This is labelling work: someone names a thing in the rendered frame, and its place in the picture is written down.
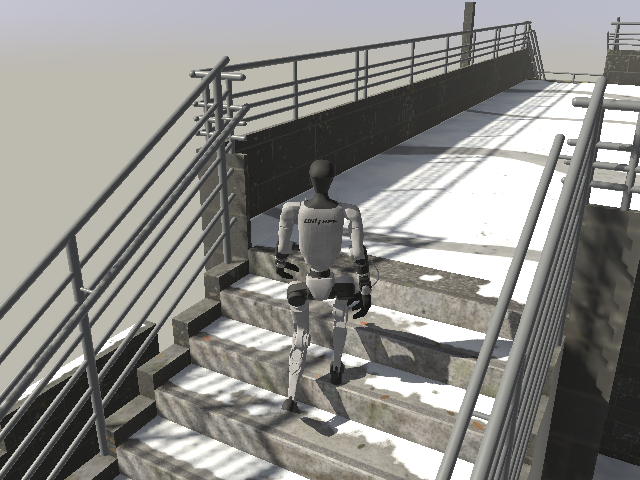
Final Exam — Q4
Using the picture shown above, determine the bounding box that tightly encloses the robot head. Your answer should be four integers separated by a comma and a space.
304, 159, 339, 209

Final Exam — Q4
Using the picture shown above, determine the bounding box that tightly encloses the left robot hand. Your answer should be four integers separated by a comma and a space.
276, 262, 299, 279

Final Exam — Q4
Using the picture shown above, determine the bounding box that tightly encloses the robot right forearm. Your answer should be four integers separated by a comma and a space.
354, 245, 372, 295

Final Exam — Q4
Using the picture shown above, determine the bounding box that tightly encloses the robot right upper arm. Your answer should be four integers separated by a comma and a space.
342, 203, 365, 260

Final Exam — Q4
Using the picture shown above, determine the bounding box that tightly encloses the right robot hand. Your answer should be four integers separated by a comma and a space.
347, 291, 371, 319

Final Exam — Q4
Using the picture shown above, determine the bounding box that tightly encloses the right robot thigh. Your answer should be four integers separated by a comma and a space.
332, 276, 355, 321

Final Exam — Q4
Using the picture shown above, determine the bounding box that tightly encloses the robot left upper arm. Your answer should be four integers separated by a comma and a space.
278, 202, 300, 254

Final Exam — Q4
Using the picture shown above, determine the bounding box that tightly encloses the robot left forearm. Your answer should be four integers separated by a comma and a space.
275, 239, 289, 268

